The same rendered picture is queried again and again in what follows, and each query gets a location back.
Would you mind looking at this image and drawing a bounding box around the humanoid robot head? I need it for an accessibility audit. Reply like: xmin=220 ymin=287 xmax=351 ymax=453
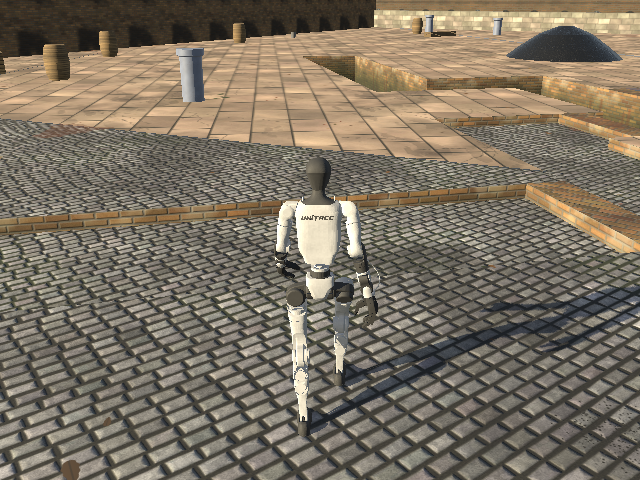
xmin=301 ymin=157 xmax=336 ymax=205

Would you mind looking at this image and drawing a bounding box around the robot left hand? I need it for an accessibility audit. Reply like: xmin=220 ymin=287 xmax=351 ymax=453
xmin=276 ymin=260 xmax=300 ymax=278

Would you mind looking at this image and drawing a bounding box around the robot right hand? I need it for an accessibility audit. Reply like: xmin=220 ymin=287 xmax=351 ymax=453
xmin=354 ymin=296 xmax=378 ymax=328

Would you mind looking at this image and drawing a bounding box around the left robot forearm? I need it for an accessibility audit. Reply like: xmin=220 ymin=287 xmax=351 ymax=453
xmin=274 ymin=239 xmax=288 ymax=268

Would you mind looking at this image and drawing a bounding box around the robot left upper arm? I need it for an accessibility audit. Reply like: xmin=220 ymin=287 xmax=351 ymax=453
xmin=276 ymin=201 xmax=298 ymax=253

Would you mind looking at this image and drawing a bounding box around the robot right upper arm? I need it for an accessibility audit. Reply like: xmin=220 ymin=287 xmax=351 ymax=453
xmin=339 ymin=200 xmax=363 ymax=258

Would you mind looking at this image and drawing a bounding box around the right robot forearm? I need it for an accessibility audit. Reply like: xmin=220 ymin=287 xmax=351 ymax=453
xmin=353 ymin=242 xmax=375 ymax=298

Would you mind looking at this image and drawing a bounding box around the robot left shin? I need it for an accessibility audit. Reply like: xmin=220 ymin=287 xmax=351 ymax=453
xmin=292 ymin=349 xmax=309 ymax=422

